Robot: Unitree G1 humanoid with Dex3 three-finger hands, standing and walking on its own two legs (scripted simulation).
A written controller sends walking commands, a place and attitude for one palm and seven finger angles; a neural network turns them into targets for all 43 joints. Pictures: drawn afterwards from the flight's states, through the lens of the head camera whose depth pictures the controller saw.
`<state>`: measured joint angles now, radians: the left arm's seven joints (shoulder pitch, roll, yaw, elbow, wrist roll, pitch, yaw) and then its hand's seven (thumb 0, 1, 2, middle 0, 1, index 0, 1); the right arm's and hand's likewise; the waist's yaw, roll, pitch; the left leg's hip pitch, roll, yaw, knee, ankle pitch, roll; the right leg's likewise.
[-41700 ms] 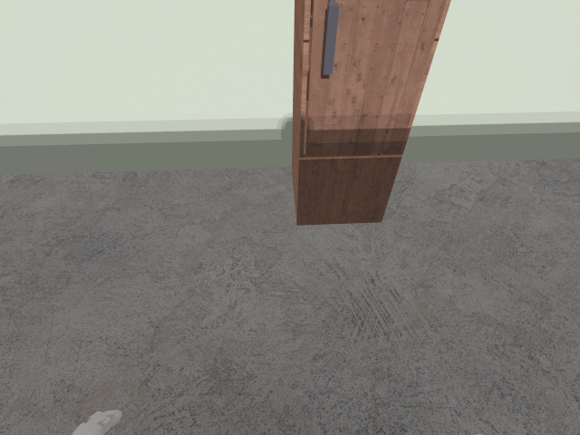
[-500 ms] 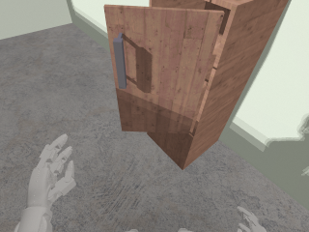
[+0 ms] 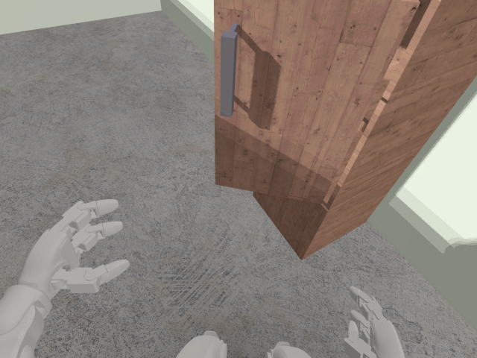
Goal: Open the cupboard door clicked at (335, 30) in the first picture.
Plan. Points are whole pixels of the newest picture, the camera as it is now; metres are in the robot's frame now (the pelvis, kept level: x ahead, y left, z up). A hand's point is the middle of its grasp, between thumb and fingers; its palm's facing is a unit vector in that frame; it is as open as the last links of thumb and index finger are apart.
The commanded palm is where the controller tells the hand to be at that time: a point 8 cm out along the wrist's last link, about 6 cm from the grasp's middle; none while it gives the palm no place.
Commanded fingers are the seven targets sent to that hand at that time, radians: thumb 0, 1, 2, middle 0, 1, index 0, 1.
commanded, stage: raise the hand with hooked fingers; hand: left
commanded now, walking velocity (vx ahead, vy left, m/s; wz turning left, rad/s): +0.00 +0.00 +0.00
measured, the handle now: (230, 72) +0.63 +0.07 +0.15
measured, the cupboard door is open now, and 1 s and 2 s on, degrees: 49 49 49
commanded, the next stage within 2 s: move the hooked fingers beside the handle in 1.34 s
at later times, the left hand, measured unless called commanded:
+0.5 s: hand (74, 180) +0.33 +0.27 +0.13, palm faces -0.03 -1.00 -0.07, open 13.5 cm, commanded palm +0.30 +0.31 +0.14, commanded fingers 0.00 -0.50 0.30 -0.30 -1.20 -0.30 -1.20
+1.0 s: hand (82, 154) +0.36 +0.26 +0.16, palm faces -0.08 -1.00 -0.03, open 14.0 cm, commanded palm +0.32 +0.31 +0.17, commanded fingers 0.00 -0.50 0.30 -0.30 -1.20 -0.30 -1.20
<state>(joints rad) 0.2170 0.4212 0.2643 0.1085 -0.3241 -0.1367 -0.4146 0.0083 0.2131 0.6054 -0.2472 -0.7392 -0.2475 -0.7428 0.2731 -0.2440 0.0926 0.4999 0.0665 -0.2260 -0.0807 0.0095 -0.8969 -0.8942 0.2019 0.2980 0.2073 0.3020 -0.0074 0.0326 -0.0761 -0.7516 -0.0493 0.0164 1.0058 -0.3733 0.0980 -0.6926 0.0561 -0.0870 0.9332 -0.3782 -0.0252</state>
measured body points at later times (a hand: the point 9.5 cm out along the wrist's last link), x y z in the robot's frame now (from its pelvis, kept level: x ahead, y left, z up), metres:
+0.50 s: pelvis +0.08 +0.00 +0.03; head +0.10 +0.02 +0.48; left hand +0.32 +0.33 +0.14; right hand +0.26 -0.23 -0.02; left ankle +0.08 +0.04 -0.67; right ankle +0.07 -0.11 -0.67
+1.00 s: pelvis +0.07 -0.01 +0.04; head +0.08 -0.01 +0.49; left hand +0.35 +0.32 +0.17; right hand +0.24 -0.25 -0.02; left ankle +0.08 +0.04 -0.67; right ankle +0.07 -0.11 -0.67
